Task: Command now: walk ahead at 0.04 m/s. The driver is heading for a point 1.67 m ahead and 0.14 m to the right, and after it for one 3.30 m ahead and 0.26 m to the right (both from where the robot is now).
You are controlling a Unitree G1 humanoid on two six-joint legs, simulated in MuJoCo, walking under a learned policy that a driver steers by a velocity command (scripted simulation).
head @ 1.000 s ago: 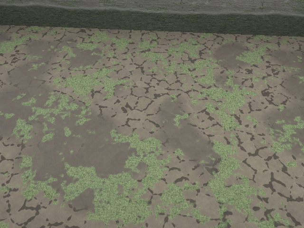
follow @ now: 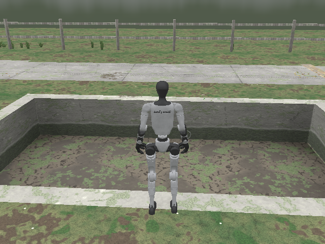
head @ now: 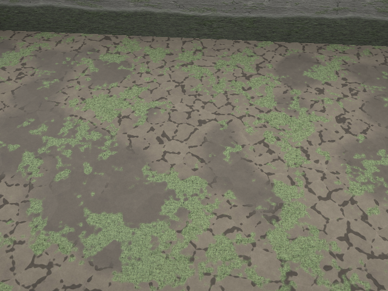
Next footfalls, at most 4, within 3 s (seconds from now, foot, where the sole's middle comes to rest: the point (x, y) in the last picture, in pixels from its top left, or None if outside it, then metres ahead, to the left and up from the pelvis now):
none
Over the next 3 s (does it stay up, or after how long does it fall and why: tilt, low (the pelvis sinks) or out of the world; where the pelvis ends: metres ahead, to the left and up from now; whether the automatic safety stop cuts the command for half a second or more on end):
stays up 0.00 0.00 0.00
